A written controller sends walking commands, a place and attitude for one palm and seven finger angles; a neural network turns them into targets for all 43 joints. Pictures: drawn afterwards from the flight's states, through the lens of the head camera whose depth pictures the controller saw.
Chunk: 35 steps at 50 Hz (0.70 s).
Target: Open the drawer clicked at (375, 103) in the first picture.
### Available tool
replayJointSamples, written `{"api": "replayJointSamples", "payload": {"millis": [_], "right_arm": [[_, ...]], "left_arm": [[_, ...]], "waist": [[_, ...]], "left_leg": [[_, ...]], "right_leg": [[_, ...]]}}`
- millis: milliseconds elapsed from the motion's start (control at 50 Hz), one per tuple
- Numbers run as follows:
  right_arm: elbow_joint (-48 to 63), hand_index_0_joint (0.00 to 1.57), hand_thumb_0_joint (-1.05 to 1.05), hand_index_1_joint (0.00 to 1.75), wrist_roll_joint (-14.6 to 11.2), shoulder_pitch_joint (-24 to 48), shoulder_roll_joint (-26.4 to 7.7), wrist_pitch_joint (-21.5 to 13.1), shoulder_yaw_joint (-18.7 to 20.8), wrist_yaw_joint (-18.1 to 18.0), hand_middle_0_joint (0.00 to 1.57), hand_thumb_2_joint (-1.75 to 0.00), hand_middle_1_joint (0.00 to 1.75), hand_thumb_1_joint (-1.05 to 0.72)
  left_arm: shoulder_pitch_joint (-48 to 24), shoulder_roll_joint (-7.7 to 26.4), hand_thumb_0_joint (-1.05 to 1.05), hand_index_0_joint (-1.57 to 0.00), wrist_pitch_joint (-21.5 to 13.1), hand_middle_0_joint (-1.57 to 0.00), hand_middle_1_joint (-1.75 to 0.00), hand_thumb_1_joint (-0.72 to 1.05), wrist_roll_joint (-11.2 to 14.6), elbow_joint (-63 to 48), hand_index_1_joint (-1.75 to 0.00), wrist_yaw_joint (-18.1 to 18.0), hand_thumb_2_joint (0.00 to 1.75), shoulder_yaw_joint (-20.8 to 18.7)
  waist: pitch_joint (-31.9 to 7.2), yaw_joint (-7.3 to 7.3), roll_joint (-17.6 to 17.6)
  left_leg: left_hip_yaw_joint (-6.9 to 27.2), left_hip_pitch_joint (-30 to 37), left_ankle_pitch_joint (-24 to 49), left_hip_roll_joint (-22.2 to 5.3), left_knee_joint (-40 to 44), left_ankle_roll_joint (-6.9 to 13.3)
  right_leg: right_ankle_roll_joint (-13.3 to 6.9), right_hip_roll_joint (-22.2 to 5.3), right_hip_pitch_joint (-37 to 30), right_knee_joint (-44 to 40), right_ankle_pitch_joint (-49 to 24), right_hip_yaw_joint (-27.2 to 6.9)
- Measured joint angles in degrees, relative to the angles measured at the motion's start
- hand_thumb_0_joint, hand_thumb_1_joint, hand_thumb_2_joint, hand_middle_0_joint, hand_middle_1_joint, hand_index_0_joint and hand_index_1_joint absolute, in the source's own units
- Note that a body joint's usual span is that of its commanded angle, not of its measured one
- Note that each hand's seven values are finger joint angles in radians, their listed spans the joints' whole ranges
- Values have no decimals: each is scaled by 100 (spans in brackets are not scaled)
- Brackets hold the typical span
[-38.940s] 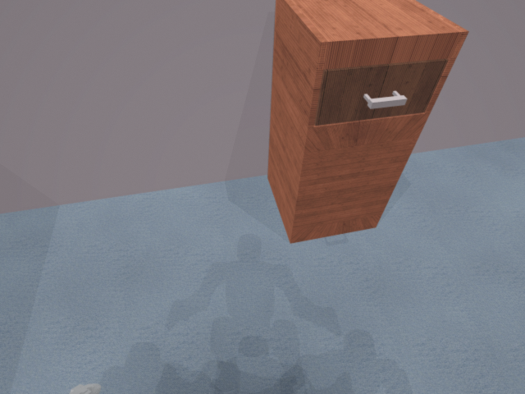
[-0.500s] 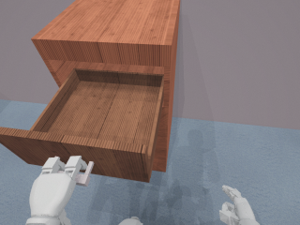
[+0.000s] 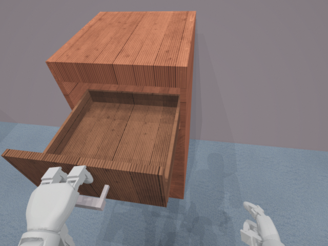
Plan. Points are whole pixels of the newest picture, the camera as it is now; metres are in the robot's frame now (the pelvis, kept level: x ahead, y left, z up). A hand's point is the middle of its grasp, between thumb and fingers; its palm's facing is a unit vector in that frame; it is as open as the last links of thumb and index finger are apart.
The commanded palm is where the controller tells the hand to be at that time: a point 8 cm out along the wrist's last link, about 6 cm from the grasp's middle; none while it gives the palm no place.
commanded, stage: lift the hand off the handle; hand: left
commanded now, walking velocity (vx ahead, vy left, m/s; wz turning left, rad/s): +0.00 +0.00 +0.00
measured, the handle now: (84, 193) +0.23 +0.24 +0.01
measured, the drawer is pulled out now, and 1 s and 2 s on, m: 0.29 0.29 0.29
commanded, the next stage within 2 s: draw the hand back to the body in 0.80 s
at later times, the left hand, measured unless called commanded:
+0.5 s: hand (54, 186) +0.19 +0.24 +0.13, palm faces +0.12 -0.10 -0.99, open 13.6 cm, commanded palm +0.16 +0.23 +0.18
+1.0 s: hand (48, 186) +0.18 +0.24 +0.15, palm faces +0.05 -0.13 -0.99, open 13.9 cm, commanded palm +0.16 +0.24 +0.21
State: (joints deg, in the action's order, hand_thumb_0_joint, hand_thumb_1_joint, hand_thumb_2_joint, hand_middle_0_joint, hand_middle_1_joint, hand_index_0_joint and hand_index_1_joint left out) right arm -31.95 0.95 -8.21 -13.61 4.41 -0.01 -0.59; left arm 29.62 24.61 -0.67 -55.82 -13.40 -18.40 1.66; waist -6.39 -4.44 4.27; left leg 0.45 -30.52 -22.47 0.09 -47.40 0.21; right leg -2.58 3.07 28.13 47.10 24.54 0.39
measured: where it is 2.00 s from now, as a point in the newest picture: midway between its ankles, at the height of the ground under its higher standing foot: outside the picture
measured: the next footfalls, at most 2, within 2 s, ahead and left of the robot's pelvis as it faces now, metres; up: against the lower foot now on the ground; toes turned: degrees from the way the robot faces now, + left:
none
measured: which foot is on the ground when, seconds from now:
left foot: down 0.00-1.00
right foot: down 0.00-1.00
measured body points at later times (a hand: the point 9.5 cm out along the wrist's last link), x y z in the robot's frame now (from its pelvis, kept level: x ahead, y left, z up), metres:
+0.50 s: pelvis +0.02 +0.01 +0.02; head +0.01 -0.03 +0.47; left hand +0.18 +0.24 +0.18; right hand +0.24 -0.18 -0.06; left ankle +0.02 +0.12 -0.70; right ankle -0.01 -0.09 -0.70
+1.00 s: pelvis +0.02 +0.01 +0.03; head +0.01 -0.02 +0.48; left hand +0.17 +0.24 +0.20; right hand +0.24 -0.18 -0.05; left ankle +0.02 +0.12 -0.70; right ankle -0.01 -0.09 -0.70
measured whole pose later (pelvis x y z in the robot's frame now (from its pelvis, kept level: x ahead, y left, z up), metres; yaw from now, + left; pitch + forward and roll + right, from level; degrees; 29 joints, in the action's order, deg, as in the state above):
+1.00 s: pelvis +0.02 +0.01 +0.03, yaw +0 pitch +0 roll -1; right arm -27.4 -1.2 -8.9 -15.2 6.5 -2.7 1.1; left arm 33.9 30.5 3.1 -47.6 -34.9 -1.5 -2.9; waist -3.6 -6.6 6.2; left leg 0.3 -16.5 -18.2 0.1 -34.3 1.1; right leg -1.5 3.0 12.9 31.0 18.5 -0.3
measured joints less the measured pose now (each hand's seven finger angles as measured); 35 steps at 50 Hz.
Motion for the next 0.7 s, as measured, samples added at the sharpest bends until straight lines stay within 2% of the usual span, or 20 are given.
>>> {"api": "replayJointSamples", "payload": {"millis": [100,260,460,580,700], "right_arm": [[37,20,1,30,-2,-16,14,-24,-19,18,20,-90,30,-90],[134,20,1,30,-36,-23,51,-2,-89,114,20,-90,30,-90],[192,20,1,30,-116,-18,22,76,-187,121,20,-90,30,-90],[259,20,1,30,-184,0,-45,158,-224,154,20,-90,30,-90],[346,20,1,30,-221,21,-70,200,-288,164,20,-90,30,-90]], "left_arm": [[24,39,-1,-40,26,-32,-120,-50,51,-215,-123,264,30,41],[262,162,-1,-41,44,-32,-120,-50,131,-814,-124,468,30,1],[257,337,-1,-38,216,-32,-120,-50,403,-1365,-122,819,30,-191],[87,333,-1,-34,472,-32,-120,-50,545,-1632,-121,1213,30,-174],[45,509,-1,-33,523,-32,-120,-50,635,-1909,-120,1514,30,-208]], "waist": [[48,-56,20],[74,-109,83],[122,-173,148],[157,-171,187],[210,-160,201]], "left_leg": [[-7,212,43,10,170,20],[-37,503,82,15,403,50],[-37,896,207,31,787,83],[-37,1145,313,53,1052,102],[-56,1359,386,40,1256,103]], "right_leg": [[20,-11,-223,-195,-57,-15],[59,-18,-528,-479,-135,-55],[101,-37,-953,-930,-294,-70],[124,-62,-1214,-1216,-407,-78],[126,-52,-1432,-1449,-505,-103]]}}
